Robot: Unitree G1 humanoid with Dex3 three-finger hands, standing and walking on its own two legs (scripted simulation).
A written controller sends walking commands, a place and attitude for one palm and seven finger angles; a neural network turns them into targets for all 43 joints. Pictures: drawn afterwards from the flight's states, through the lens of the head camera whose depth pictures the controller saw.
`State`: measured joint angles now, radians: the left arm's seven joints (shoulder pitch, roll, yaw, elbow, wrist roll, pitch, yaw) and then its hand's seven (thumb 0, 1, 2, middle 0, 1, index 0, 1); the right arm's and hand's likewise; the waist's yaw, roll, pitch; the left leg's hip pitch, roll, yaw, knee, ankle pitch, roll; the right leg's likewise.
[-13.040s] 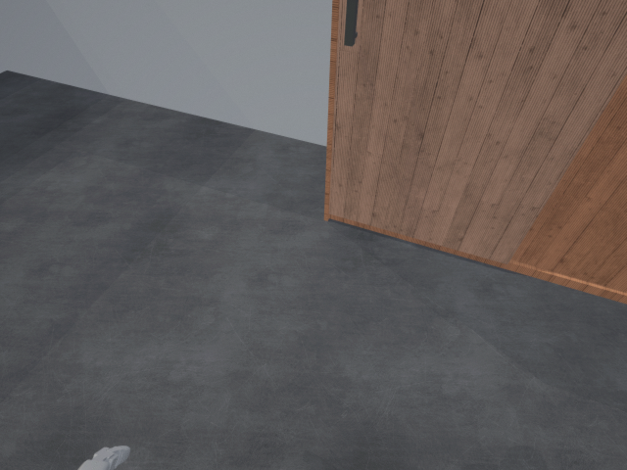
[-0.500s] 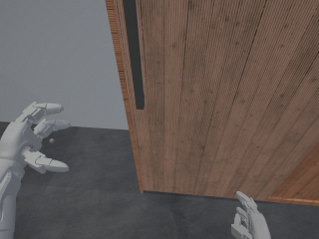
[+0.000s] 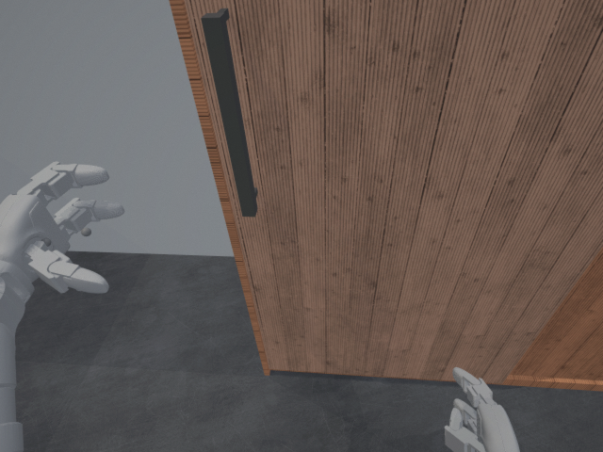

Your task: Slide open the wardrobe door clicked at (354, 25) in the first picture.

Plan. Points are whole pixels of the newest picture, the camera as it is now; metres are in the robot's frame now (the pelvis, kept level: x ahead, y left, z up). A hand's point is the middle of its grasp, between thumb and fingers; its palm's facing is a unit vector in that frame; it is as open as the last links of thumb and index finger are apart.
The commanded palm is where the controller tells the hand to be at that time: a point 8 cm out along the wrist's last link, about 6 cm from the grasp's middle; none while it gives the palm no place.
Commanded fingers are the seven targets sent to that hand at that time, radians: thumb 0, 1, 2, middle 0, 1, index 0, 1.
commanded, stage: raise the hand with hooked fingers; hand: left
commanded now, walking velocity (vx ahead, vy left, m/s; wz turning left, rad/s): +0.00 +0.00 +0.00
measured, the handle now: (238, 126) +0.54 +0.17 +0.20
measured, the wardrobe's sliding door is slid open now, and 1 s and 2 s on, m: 0.00 0.00 0.00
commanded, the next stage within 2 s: move the hooked fingers beside the handle in 0.30 s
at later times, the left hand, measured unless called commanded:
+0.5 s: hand (95, 230) +0.28 +0.27 +0.21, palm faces +0.11 -0.99 -0.05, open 14.0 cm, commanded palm +0.25 +0.31 +0.21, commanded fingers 0.00 -0.50 0.30 -0.30 -1.20 -0.30 -1.20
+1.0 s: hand (131, 197) +0.35 +0.26 +0.20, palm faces +0.08 -1.00 -0.03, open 14.0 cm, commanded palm +0.33 +0.30 +0.21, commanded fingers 0.00 -0.50 0.30 -0.30 -1.20 -0.30 -1.20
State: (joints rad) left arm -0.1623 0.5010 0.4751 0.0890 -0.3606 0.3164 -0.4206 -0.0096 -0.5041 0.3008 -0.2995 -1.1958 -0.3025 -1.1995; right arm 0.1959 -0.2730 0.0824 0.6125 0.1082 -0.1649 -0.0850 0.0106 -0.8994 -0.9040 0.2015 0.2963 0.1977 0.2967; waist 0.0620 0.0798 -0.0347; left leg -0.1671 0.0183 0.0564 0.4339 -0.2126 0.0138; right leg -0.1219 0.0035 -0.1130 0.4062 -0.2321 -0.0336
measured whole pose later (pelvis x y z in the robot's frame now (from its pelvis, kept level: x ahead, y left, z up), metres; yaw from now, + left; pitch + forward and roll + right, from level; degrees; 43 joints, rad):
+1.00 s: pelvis +0.00 +0.01 +0.00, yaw +0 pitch -2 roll +0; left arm -0.41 0.46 0.38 0.30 -0.27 0.28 -0.30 -0.01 -0.50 0.30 -0.30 -1.20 -0.30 -1.20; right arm 0.22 -0.26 0.07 0.62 0.11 -0.13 -0.10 0.01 -0.90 -0.90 0.20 0.30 0.20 0.30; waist 0.03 0.05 -0.02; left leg -0.19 0.01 0.07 0.43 -0.22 0.03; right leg -0.15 -0.01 -0.10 0.41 -0.23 -0.02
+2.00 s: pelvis +0.02 +0.01 +0.00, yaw -1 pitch +4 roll -1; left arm -0.89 0.51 0.34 0.95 -0.18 0.08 -0.26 -0.01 -0.50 0.30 -0.30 -1.20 -0.30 -1.20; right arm 0.33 -0.29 0.03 0.69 0.08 -0.06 -0.10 0.01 -0.90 -0.90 0.20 0.30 0.20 0.30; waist -0.05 0.04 -0.04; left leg -0.29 0.02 0.08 0.46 -0.24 0.03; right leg -0.25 0.00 -0.08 0.42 -0.25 -0.02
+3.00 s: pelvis +0.02 +0.02 +0.00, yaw -3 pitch +6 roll -1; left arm -0.87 0.54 0.38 1.01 -0.15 0.01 -0.25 -0.01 -0.50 0.30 -0.32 -1.21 -0.32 -1.21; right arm 0.42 -0.28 0.02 0.68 0.07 -0.04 -0.08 0.01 -0.90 -0.90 0.20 0.30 0.20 0.30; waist -0.07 0.04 -0.06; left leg -0.33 0.02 0.11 0.48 -0.26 0.04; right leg -0.31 0.01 -0.05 0.45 -0.25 -0.01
